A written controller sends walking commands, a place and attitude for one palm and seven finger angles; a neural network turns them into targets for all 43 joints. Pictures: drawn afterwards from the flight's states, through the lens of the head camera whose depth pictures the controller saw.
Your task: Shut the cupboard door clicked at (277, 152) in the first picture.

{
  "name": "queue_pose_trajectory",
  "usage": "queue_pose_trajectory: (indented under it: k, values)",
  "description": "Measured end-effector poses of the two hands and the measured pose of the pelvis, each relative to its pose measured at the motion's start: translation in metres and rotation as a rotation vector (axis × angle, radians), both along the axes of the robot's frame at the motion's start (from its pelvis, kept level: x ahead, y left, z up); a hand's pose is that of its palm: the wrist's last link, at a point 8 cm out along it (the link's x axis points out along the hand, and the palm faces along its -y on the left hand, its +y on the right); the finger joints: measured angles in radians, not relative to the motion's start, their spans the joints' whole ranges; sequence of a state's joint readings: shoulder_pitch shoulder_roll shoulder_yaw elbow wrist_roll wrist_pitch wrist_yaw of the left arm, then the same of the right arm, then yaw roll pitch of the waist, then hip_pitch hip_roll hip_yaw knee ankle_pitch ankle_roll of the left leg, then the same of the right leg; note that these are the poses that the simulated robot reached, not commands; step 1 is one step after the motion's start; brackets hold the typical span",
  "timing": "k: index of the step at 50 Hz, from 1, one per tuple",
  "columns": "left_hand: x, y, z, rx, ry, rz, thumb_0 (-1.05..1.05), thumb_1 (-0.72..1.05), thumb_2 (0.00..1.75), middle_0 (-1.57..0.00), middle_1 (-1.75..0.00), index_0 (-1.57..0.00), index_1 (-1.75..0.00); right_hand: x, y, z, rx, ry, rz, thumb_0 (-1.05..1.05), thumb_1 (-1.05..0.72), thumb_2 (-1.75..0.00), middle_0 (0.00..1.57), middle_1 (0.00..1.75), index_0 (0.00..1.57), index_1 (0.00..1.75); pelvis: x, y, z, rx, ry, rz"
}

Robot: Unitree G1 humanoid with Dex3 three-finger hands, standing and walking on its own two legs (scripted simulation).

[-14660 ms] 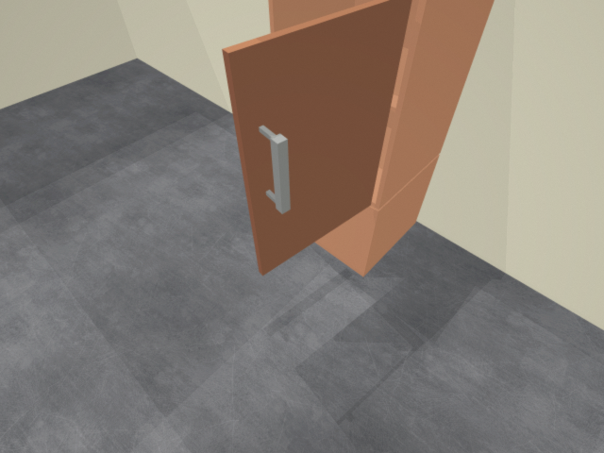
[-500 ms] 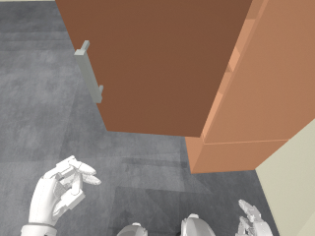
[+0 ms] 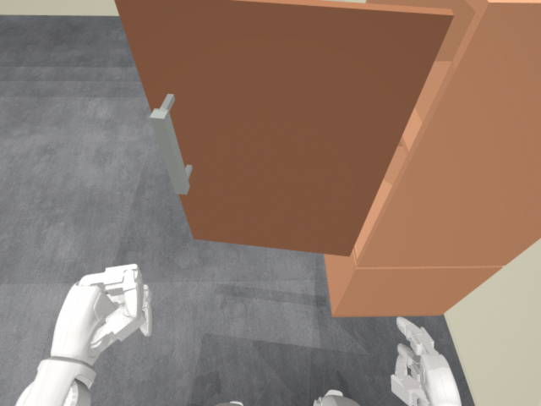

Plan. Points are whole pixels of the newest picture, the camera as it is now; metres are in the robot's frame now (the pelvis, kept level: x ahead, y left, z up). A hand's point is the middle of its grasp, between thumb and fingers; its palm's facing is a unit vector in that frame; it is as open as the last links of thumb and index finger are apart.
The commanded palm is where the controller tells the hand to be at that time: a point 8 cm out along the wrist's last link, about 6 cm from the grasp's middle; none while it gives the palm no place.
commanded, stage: raise the hand and make a fist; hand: left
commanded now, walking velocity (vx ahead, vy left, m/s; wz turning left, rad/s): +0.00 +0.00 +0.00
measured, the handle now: (176, 147) +0.50 +0.21 +0.08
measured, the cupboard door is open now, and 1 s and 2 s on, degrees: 82 82 82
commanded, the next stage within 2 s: bring the fist close to the handle in 0.50 s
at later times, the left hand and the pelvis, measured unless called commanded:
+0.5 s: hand (144, 310) +0.22 +0.18 +0.08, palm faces -0.02 -1.00 -0.05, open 3.1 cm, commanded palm +0.19 +0.23 +0.08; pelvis -0.01 -0.01 +0.01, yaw +0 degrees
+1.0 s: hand (157, 262) +0.28 +0.18 +0.08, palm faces -0.03 -1.00 -0.04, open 3.1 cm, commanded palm +0.26 +0.23 +0.08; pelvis -0.01 -0.02 +0.01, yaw +0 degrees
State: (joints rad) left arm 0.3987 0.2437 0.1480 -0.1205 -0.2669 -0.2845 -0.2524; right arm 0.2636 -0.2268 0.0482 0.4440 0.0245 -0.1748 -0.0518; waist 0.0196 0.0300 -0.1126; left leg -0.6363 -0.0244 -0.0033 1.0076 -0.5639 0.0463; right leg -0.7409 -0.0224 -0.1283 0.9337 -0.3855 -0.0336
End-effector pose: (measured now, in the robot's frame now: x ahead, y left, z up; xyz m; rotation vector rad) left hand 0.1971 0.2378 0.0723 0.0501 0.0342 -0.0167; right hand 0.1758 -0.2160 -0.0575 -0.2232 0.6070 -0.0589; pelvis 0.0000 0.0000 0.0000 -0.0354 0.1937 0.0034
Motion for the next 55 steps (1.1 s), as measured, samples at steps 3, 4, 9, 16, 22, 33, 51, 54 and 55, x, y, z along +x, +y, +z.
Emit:
queue_pose_trajectory:
  k: [3, 4, 9, 16, 22, 33, 51, 54, 55]
  values:
    - [0.004, 0.002, 0.004, 0.001, -0.006, 0.0, 0.02, 0.9, 0.9, -1.29, -1.48, -1.29, -1.49, -0.008, -0.003, -0.002, -0.001, 0.022, -0.008, 0.01, -0.9, -0.9, 0.21, 0.3, 0.21, 0.3, 0.0, -0.001, 0.002, 0.001, -0.007, 0.0]
    - [0.006, 0.003, 0.005, 0.001, -0.006, -0.001, 0.02, 0.9, 0.9, -1.29, -1.48, -1.29, -1.49, -0.01, -0.004, -0.003, -0.002, 0.029, -0.012, 0.01, -0.9, -0.9, 0.21, 0.3, 0.21, 0.3, 0.0, -0.001, 0.003, 0.002, -0.009, 0.0]
    - [0.012, 0.003, 0.009, -0.001, -0.004, -0.009, 0.02, 0.9, 0.9, -1.3, -1.49, -1.3, -1.5, -0.022, -0.014, -0.003, -0.013, 0.051, -0.039, 0.01, -0.9, -0.9, 0.21, 0.3, 0.21, 0.3, -0.001, -0.002, 0.007, 0.006, -0.019, -0.004]
    - [0.01, -0.002, 0.009, -0.005, 0.004, -0.01, 0.02, 0.9, 0.9, -1.3, -1.5, -1.3, -1.5, -0.03, -0.027, 0.001, -0.028, 0.047, -0.061, 0.01, -0.9, -0.9, 0.21, 0.3, 0.21, 0.3, -0.002, -0.004, 0.01, 0.015, -0.025, -0.01]
    - [0.004, -0.005, 0.009, -0.003, -0.008, 0.0, 0.02, 0.9, 0.9, -1.3, -1.5, -1.3, -1.5, -0.029, -0.03, 0.002, -0.03, 0.032, -0.056, 0.01, -0.9, -0.9, 0.21, 0.3, 0.21, 0.3, -0.006, -0.007, 0.01, 0.019, -0.028, -0.009]
    - [-0.001, -0.011, 0.011, 0.006, -0.016, 0.001, 0.02, 0.9, 0.9, -1.3, -1.5, -1.3, -1.5, -0.022, -0.027, 0.002, -0.006, 0.003, -0.035, 0.01, -0.9, -0.9, 0.21, 0.3, 0.21, 0.3, -0.009, -0.012, 0.009, 0.022, -0.035, -0.003]
    - [0.066, -0.006, 0.015, -0.007, -0.032, -0.013, 0.02, 0.9, 0.9, -1.3, -1.5, -1.3, -1.5, -0.045, -0.043, -0.008, -0.02, 0.094, -0.09, 0.01, -0.9, -0.9, 0.21, 0.3, 0.21, 0.3, -0.01, -0.016, 0.014, 0.035, -0.025, -0.012]
    - [0.073, -0.005, 0.014, -0.007, -0.03, -0.003, 0.02, 0.9, 0.9, -1.3, -1.5, -1.3, -1.5, -0.05, -0.047, -0.01, -0.026, 0.118, -0.099, 0.01, -0.9, -0.9, 0.21, 0.3, 0.21, 0.3, -0.01, -0.016, 0.014, 0.037, -0.023, -0.015]
    - [0.076, -0.005, 0.013, -0.007, -0.029, -0.001, 0.02, 0.9, 0.9, -1.3, -1.5, -1.3, -1.5, -0.052, -0.048, -0.01, -0.028, 0.125, -0.102, 0.01, -0.9, -0.9, 0.21, 0.3, 0.21, 0.3, -0.01, -0.016, 0.015, 0.038, -0.023, -0.014]
